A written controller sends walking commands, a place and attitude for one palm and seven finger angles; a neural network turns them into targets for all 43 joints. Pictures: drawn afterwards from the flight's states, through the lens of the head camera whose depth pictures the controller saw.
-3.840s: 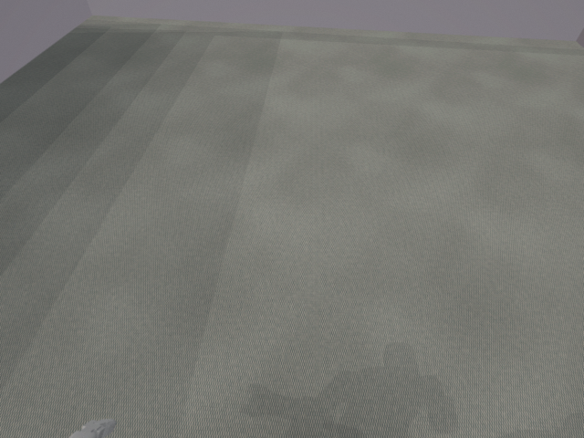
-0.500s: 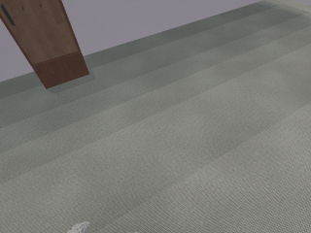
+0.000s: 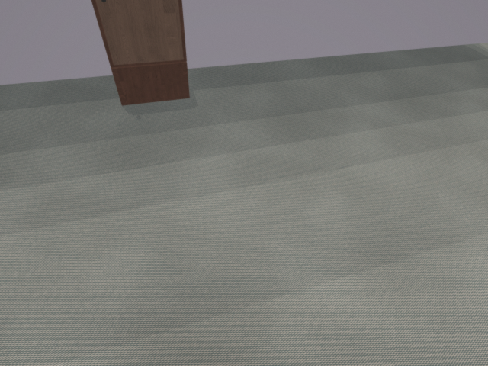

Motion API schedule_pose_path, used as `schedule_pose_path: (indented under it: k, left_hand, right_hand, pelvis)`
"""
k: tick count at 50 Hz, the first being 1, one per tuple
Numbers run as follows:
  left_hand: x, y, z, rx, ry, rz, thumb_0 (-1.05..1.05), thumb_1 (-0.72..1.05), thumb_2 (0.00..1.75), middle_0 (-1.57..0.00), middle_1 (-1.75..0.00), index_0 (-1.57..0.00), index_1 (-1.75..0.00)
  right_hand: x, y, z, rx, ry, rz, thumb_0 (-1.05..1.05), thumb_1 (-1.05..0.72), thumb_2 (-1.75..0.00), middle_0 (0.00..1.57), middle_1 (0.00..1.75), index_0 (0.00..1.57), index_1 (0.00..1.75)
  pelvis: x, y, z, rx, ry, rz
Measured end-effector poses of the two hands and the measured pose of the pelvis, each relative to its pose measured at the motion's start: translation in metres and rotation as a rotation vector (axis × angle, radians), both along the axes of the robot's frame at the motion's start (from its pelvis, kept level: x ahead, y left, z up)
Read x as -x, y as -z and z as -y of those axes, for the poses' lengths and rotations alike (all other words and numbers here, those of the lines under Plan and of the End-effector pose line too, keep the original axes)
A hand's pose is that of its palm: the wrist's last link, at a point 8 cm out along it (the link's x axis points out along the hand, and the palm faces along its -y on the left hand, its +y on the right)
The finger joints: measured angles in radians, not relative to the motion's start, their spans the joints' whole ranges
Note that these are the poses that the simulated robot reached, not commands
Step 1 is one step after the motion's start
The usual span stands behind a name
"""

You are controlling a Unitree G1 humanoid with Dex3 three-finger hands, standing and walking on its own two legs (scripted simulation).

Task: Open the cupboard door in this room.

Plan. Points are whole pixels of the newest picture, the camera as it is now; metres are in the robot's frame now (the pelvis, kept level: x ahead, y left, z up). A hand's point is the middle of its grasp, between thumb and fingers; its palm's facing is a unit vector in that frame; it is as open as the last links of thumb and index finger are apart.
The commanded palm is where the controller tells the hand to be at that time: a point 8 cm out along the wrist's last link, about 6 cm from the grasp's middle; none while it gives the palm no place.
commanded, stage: stand and wait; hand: left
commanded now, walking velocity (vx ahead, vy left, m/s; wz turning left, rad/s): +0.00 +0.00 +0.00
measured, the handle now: out of the picture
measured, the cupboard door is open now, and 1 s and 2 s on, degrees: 0 0 0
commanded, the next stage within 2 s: turn or walk to find it in 0.58 s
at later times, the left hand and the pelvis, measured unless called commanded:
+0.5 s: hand out of the picture -0.02 +0.14 -0.17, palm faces +0.03 -0.98 -0.17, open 7.3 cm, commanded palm none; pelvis -0.01 -0.02 +0.01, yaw +0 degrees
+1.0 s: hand out of the picture -0.01 +0.19 -0.19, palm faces +0.16 -0.97 -0.20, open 7.4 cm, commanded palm none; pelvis -0.03 +0.00 -0.01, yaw +7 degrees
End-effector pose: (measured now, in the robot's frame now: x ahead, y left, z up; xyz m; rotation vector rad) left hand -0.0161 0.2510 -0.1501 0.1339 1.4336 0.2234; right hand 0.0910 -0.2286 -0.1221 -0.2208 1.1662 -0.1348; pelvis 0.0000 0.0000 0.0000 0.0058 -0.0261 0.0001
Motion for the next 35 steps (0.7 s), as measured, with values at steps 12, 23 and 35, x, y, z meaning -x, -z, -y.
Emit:
schedule_pose_path:
  k: [12, 23, 35]
  left_hand:
    - [0.0, -0.013, 0.037, 0.017, 0.036, 0.059, 0.0, 0.91, 0.9, -0.2, -0.3, -0.2, -0.3]
    - [0.006, -0.011, 0.057, 0.05, 0.049, 0.04, 0.01, 0.92, 0.9, -0.2, -0.3, -0.2, -0.3]
    - [0.019, -0.008, 0.064, 0.058, 0.026, 0.009, 0.0, 0.91, 0.9, -0.2, -0.3, -0.2, -0.3]
  right_hand:
    - [0.034, 0.02, 0.002, -0.074, 0.063, -0.042, -0.02, -0.93, -0.9, 0.2, 0.3, 0.2, 0.3]
    - [0.128, 0.019, 0.012, -0.059, 0.117, -0.263, 0.0, -0.91, -0.9, 0.2, 0.29, 0.2, 0.29]
    - [0.173, 0.022, -0.009, -0.109, 0.146, -0.371, 0.0, -0.91, -0.9, 0.2, 0.29, 0.19, 0.29]
  pelvis:
    - [0.008, -0.003, 0.006, -0.011, -0.005, 0.015]
    - [0.012, -0.007, 0.018, -0.003, 0.002, 0.014]
    - [0.019, -0.006, 0.02, 0.001, -0.014, 0.007]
